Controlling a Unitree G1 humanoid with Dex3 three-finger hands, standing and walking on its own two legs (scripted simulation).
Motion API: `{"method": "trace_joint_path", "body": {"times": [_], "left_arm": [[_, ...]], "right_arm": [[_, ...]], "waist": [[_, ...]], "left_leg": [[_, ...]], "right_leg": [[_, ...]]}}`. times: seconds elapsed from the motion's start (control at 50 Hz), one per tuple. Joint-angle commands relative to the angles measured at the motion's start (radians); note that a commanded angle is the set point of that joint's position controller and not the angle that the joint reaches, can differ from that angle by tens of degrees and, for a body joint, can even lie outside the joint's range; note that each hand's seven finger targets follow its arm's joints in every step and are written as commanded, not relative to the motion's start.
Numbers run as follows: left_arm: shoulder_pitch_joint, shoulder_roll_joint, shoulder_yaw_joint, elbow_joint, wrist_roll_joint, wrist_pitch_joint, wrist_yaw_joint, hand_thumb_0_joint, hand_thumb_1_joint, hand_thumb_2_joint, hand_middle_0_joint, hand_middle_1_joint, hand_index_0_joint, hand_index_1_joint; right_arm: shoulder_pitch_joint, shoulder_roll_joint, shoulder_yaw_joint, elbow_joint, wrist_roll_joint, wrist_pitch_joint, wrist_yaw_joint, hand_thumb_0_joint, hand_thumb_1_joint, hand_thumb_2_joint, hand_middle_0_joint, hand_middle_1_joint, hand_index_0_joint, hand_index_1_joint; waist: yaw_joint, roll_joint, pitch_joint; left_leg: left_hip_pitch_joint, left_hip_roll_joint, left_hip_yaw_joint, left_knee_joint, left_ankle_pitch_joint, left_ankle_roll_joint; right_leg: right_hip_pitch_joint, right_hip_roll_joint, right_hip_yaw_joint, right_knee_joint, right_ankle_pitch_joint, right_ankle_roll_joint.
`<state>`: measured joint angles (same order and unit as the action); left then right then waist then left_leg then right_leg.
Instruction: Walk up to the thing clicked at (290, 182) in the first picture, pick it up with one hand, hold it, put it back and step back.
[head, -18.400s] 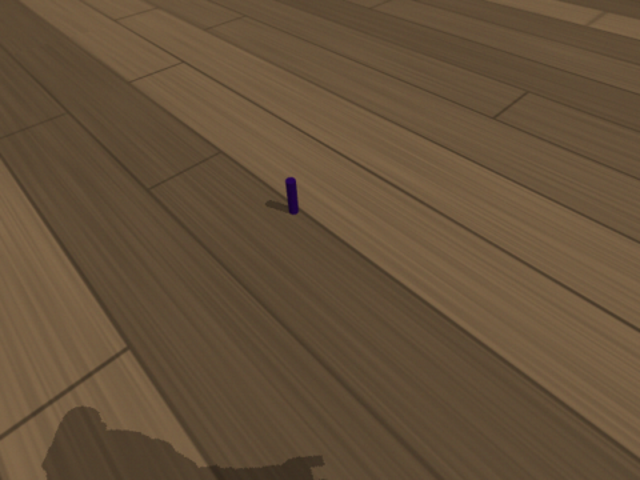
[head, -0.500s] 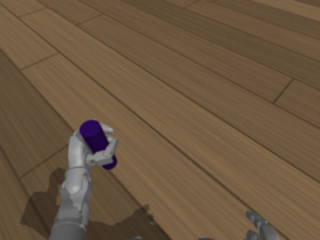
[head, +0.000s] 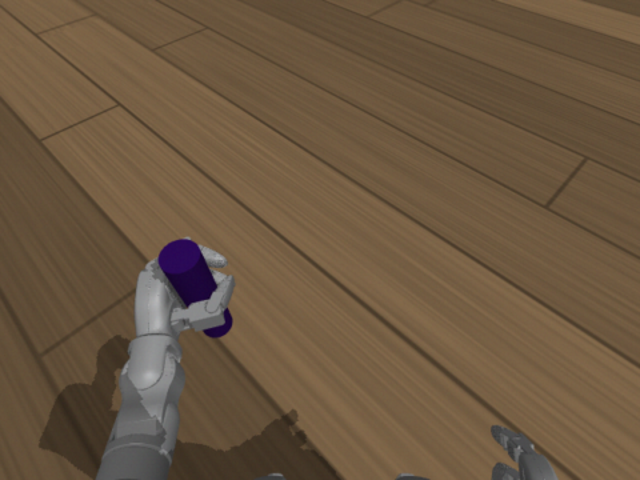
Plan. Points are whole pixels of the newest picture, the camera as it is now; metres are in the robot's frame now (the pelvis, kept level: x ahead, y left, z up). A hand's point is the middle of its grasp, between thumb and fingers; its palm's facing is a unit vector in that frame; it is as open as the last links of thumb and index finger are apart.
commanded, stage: hold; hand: left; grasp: from the side
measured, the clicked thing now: (201, 294) +0.33 +0.18 +0.03
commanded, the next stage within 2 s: crouch in 1.20 s
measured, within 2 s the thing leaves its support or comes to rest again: neither
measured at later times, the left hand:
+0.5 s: hand (212, 289) +0.33 +0.17 +0.05, palm faces +0.12 -0.99 -0.01, open 5.7 cm
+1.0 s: hand (212, 294) +0.33 +0.16 +0.04, palm faces +0.13 -0.99 +0.00, open 5.7 cm
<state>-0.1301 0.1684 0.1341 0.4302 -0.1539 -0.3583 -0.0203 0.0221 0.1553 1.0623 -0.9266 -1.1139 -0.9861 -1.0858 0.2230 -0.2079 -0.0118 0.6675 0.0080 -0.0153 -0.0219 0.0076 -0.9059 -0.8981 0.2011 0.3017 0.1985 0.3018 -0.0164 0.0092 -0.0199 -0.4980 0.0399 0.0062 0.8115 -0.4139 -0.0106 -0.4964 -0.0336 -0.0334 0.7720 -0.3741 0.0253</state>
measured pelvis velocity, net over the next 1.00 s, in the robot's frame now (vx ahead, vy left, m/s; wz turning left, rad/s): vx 0.00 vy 0.00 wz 0.00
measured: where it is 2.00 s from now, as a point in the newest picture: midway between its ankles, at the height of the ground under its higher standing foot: outside the picture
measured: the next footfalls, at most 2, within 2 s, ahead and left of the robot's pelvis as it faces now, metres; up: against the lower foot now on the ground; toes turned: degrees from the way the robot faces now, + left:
none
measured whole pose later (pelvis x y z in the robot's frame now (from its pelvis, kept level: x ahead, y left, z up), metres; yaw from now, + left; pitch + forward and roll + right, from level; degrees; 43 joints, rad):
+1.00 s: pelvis +0.00 +0.00 +0.00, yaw +0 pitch +6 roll -1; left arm -0.14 0.16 0.13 0.46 -0.16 -0.37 -0.02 0.02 0.15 1.07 -0.93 -1.11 -0.99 -1.09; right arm 0.22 -0.21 -0.02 0.67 0.01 -0.02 -0.02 0.01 -0.91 -0.90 0.20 0.30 0.20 0.30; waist -0.02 0.01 -0.02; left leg -0.51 0.04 0.00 0.82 -0.41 -0.01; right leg -0.51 -0.03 -0.03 0.78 -0.37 0.02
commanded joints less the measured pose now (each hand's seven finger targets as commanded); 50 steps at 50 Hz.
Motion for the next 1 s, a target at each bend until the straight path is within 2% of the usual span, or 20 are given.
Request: {"method": "trace_joint_path", "body": {"times": [0.0, 0.12, 0.16, 0.2, 0.22, 0.28, 0.36, 0.44, 0.48, 0.52, 0.56, 0.68, 0.76, 0.8, 0.82, 0.84, 0.86, 0.88, 0.9, 0.98], "left_arm": [[-0.304, 0.130, 0.050, -0.250, -0.010, -0.078, -0.004, 0.000, 0.619, 1.209, -1.292, -1.338, -1.301, -1.332], [-0.277, 0.089, 0.018, -0.244, -0.014, -0.078, -0.003, 0.000, 0.619, 1.219, -1.285, -1.342, -1.297, -1.335], [-0.291, 0.129, 0.051, -0.244, -0.007, -0.083, 0.001, 0.000, 0.619, 1.224, -1.305, -1.359, -1.317, -1.352], [-0.315, 0.136, 0.048, -0.280, -0.002, -0.088, 0.002, 0.000, 0.598, 1.212, -1.291, -1.338, -1.299, -1.333], [-0.300, 0.100, 0.020, -0.259, -0.005, -0.085, 0.000, 0.000, 0.604, 1.209, -1.283, -1.338, -1.294, -1.332], [-0.327, 0.137, 0.060, -0.233, -0.006, -0.084, 0.003, 0.000, 0.643, 1.224, -1.288, -1.345, -1.298, -1.339], [-0.278, 0.099, 0.036, -0.197, -0.008, -0.080, -0.002, 0.000, 0.644, 1.240, -1.291, -1.354, -1.301, -1.348], [-0.332, 0.134, 0.042, -0.233, -0.002, -0.087, -0.008, 0.000, 0.630, 1.224, -1.301, -1.350, -1.310, -1.345], [-0.293, 0.124, 0.051, -0.202, -0.008, -0.084, -0.008, 0.000, 0.600, 1.235, -1.296, -1.350, -1.303, -1.348], [-0.308, 0.101, 0.029, -0.247, -0.016, -0.088, -0.008, 0.000, 0.618, 1.234, -1.294, -1.347, -1.301, -1.344], [-0.267, 0.110, 0.043, -0.223, -0.012, -0.085, -0.002, 0.000, 0.636, 1.228, -1.285, -1.339, -1.294, -1.334], [-0.335, 0.136, 0.057, -0.255, -0.005, -0.095, 0.007, 0.000, 0.627, 1.230, -1.289, -1.338, -1.294, -1.337], [-0.301, 0.105, 0.029, -0.221, -0.006, -0.086, 0.000, 0.000, 0.595, 1.248, -1.301, -1.368, -1.310, -1.365], [-0.323, 0.134, 0.058, -0.218, -0.006, -0.086, 0.001, 0.000, 0.611, 1.235, -1.283, -1.347, -1.291, -1.344], [-0.280, 0.110, 0.036, -0.193, -0.004, -0.084, -0.003, 0.000, 0.599, 1.219, -1.289, -1.342, -1.297, -1.338], [-0.305, 0.122, 0.049, -0.220, -0.009, -0.087, -0.003, 0.000, 0.622, 1.224, -1.287, -1.343, -1.297, -1.338], [-0.278, 0.111, 0.040, -0.192, -0.008, -0.086, -0.005, 0.000, 0.586, 1.241, -1.305, -1.361, -1.313, -1.359], [-0.276, 0.087, 0.020, -0.186, -0.010, -0.082, -0.005, 0.000, 0.584, 1.240, -1.305, -1.366, -1.314, -1.363], [-0.332, 0.116, 0.037, -0.252, -0.013, -0.094, -0.004, 0.000, 0.605, 1.237, -1.296, -1.356, -1.305, -1.353], [-0.315, 0.129, 0.041, -0.263, -0.003, -0.095, 0.003, 0.000, 0.607, 1.223, -1.288, -1.338, -1.293, -1.337]], "right_arm": [[-0.024, -0.142, -0.051, -0.115, -0.002, -0.044, -0.004, 0.000, -0.898, -0.900, 0.200, 0.300, 0.200, 0.300], [-0.022, -0.137, -0.048, -0.118, -0.003, -0.048, 0.001, 0.000, -0.895, -0.899, 0.200, 0.300, 0.200, 0.300], [-0.020, -0.136, -0.048, -0.115, -0.005, -0.049, 0.000, 0.000, -0.901, -0.901, 0.200, 0.300, 0.200, 0.300], [-0.025, -0.137, -0.045, -0.123, -0.004, -0.047, -0.002, 0.000, -0.901, -0.901, 0.200, 0.300, 0.200, 0.300], [-0.022, -0.136, -0.045, -0.118, -0.006, -0.045, -0.002, 0.000, -0.899, -0.901, 0.200, 0.300, 0.200, 0.300], [-0.018, -0.141, -0.049, -0.106, -0.005, -0.049, -0.001, 0.000, -0.898, -0.900, 0.200, 0.300, 0.200, 0.300], [-0.023, -0.135, -0.045, -0.114, -0.005, -0.044, -0.002, 0.000, -0.892, -0.899, 0.200, 0.300, 0.200, 0.300], [-0.021, -0.142, -0.051, -0.116, -0.006, -0.044, -0.002, 0.000, -0.902, -0.901, 0.200, 0.300, 0.200, 0.300], [-0.028, -0.136, -0.047, -0.117, -0.005, -0.045, -0.001, 0.000, -0.902, -0.902, 0.200, 0.300, 0.200, 0.300], [-0.033, -0.135, -0.045, -0.124, -0.003, -0.047, 0.001, 0.000, -0.900, -0.902, 0.200, 0.300, 0.200, 0.300], [-0.028, -0.142, -0.051, -0.123, -0.003, -0.044, 0.001, 0.000, -0.899, -0.901, 0.200, 0.300, 0.200, 0.300], [-0.032, -0.136, -0.046, -0.122, -0.005, -0.045, -0.003, 0.000, -0.904, -0.903, 0.199, 0.300, 0.200, 0.300], [-0.023, -0.140, -0.047, -0.117, -0.005, -0.046, -0.005, 0.000, -0.902, -0.903, 0.200, 0.300, 0.200, 0.300], [-0.024, -0.144, -0.051, -0.113, -0.004, -0.043, -0.005, 0.000, -0.901, -0.903, 0.200, 0.300, 0.200, 0.300], [-0.032, -0.138, -0.047, -0.120, -0.003, -0.043, -0.002, 0.000, -0.905, -0.902, 0.200, 0.300, 0.200, 0.300], [-0.028, -0.141, -0.051, -0.119, -0.004, -0.043, -0.002, 0.000, -0.902, -0.902, 0.200, 0.300, 0.200, 0.300], [-0.037, -0.136, -0.046, -0.123, -0.003, -0.045, 0.000, 0.000, -0.906, -0.903, 0.200, 0.300, 0.200, 0.300], [-0.025, -0.139, -0.050, -0.119, -0.003, -0.046, -0.002, 0.000, -0.903, -0.902, 0.200, 0.300, 0.200, 0.300], [-0.030, -0.140, -0.049, -0.121, -0.004, -0.046, -0.001, 0.000, -0.902, -0.902, 0.200, 0.300, 0.200, 0.300], [-0.031, -0.136, -0.047, -0.123, -0.003, -0.048, 0.000, 0.000, -0.903, -0.903, 0.199, 0.300, 0.200, 0.300]], "waist": [[-0.007, 0.007, -0.281], [-0.007, 0.004, -0.280], [-0.005, -0.001, -0.297], [-0.004, 0.020, -0.310], [-0.013, 0.010, -0.302], [-0.007, 0.013, -0.280], [-0.004, -0.004, -0.272], [-0.008, 0.017, -0.312], [-0.004, -0.010, -0.278], [0.000, 0.018, -0.278], [0.004, 0.007, -0.299], [-0.007, 0.004, -0.290], [-0.017, -0.003, -0.274], [-0.010, 0.009, -0.282], [-0.004, -0.005, -0.247], [-0.003, -0.003, -0.290], [-0.003, -0.005, -0.249], [-0.014, -0.023, -0.280], [-0.006, 0.011, -0.291], [0.002, 0.019, -0.306]], "left_leg": [[0.108, -0.022, -0.010, -0.118, 0.255, 0.007], [0.107, -0.022, -0.010, -0.106, 0.293, 0.006], [0.105, -0.025, -0.008, -0.098, 0.302, 0.010], [0.127, -0.026, -0.002, -0.101, 0.304, 0.008], [0.129, -0.022, -0.006, -0.101, 0.302, 0.008], [0.106, -0.020, -0.012, -0.107, 0.284, 0.006], [0.102, -0.022, -0.007, -0.106, 0.286, 0.008], [0.120, -0.027, -0.001, -0.096, 0.291, 0.010], [0.093, -0.028, -0.002, -0.100, 0.262, 0.013], [0.103, -0.025, -0.006, -0.114, 0.242, 0.007], [0.109, -0.023, -0.008, -0.110, 0.273, 0.006], [0.102, -0.024, -0.006, -0.103, 0.259, 0.009], [0.103, -0.023, -0.006, -0.107, 0.264, 0.011], [0.099, -0.024, -0.006, -0.108, 0.245, 0.011], [0.084, -0.023, -0.008, -0.114, 0.230, 0.010], [0.090, -0.025, -0.006, -0.106, 0.239, 0.012], [0.079, -0.027, -0.003, -0.111, 0.224, 0.011], [0.094, -0.025, -0.005, -0.104, 0.250, 0.014], [0.094, -0.029, 0.000, -0.101, 0.244, 0.012], [0.109, -0.028, -0.004, -0.104, 0.255, 0.009]], "right_leg": [[0.133, 0.039, -0.019, -0.088, 0.259, -0.031], [0.132, 0.040, -0.022, -0.077, 0.290, -0.032], [0.144, 0.036, -0.016, -0.077, 0.307, -0.029], [0.143, 0.035, -0.011, -0.079, 0.313, -0.028], [0.133, 0.038, -0.015, -0.076, 0.305, -0.029], [0.125, 0.038, -0.020, -0.073, 0.280, -0.033], [0.128, 0.037, -0.016, -0.079, 0.291, -0.030], [0.140, 0.033, -0.008, -0.084, 0.306, -0.028], [0.135, 0.033, -0.011, -0.090, 0.280, -0.027], [0.126, 0.037, -0.016, -0.086, 0.249, -0.033], [0.133, 0.040, -0.019, -0.081, 0.271, -0.033], [0.129, 0.037, -0.014, -0.083, 0.265, -0.030], [0.117, 0.036, -0.013, -0.081, 0.276, -0.030], [0.116, 0.034, -0.012, -0.084, 0.254, -0.031], [0.113, 0.037, -0.016, -0.085, 0.236, -0.033], [0.126, 0.035, -0.013, -0.086, 0.248, -0.031], [0.116, 0.034, -0.013, -0.091, 0.237, -0.030], [0.121, 0.034, -0.012, -0.084, 0.266, -0.029], [0.120, 0.033, -0.008, -0.089, 0.261, -0.030], [0.136, 0.034, -0.011, -0.082, 0.264, -0.033]]}}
